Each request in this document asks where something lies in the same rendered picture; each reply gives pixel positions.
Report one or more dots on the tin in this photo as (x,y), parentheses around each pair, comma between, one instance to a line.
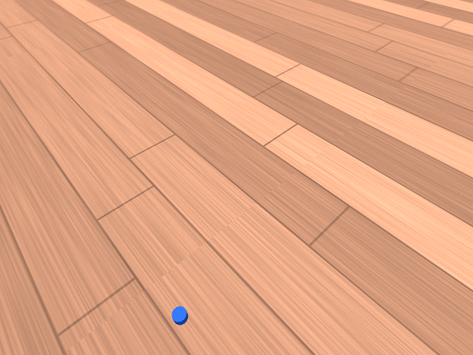
(179,315)

